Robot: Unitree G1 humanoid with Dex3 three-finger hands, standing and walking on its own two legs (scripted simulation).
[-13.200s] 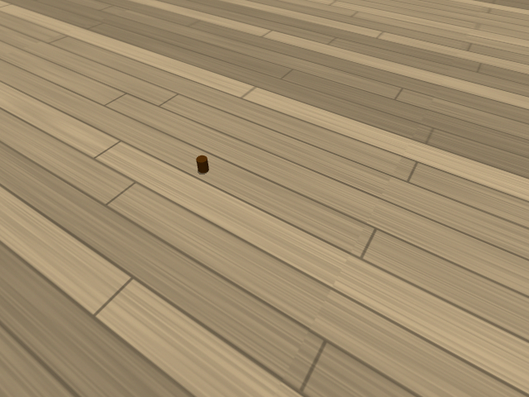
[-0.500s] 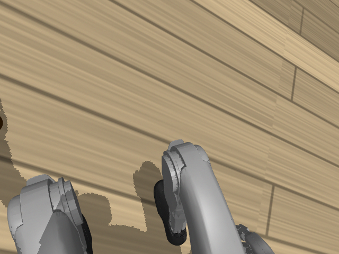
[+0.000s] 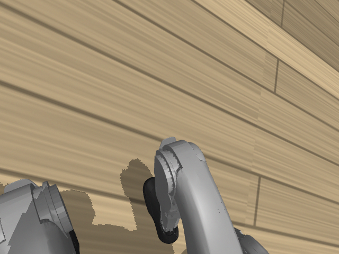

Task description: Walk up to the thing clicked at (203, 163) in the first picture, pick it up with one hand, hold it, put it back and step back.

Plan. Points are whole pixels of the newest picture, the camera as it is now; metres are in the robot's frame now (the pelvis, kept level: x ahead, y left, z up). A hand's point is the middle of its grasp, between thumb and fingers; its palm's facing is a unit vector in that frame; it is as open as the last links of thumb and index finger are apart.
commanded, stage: rest palm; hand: left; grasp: from above
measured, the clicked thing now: out of the picture +0.45 +0.35 -0.27
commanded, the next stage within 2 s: close in 0.26 s
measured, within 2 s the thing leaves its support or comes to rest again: neither
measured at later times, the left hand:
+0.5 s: hand out of the picture +0.44 +0.34 -0.23, palm faces -0.44 -0.16 -0.88, open 13.2 cm
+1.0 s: hand out of the picture +0.44 +0.35 -0.24, palm faces -0.44 -0.17 -0.88, open 11.0 cm
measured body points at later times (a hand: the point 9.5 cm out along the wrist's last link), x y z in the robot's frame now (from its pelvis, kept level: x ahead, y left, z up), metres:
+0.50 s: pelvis +0.00 +0.00 +0.00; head +0.26 +0.13 +0.34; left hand +0.46 +0.35 -0.18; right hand +0.05 -0.26 -0.06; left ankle +0.06 +0.13 -0.27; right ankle +0.11 -0.13 -0.27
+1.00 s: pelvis +0.00 +0.01 -0.01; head +0.27 +0.13 +0.33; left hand +0.46 +0.35 -0.19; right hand +0.05 -0.25 -0.06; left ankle +0.06 +0.13 -0.27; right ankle +0.11 -0.13 -0.27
